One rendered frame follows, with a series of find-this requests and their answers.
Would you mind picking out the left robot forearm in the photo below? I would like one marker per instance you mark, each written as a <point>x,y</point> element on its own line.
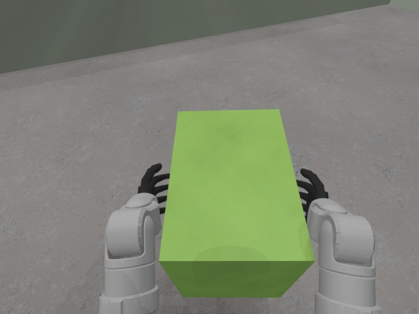
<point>129,256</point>

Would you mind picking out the robot right hand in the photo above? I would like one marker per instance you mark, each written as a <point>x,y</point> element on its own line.
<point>315,190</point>

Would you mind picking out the robot left hand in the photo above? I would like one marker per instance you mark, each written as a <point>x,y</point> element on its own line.
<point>148,184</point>

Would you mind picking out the right robot forearm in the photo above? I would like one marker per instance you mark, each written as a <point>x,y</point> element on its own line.
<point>346,260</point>

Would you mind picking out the carton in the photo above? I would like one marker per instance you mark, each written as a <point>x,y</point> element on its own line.
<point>234,226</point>

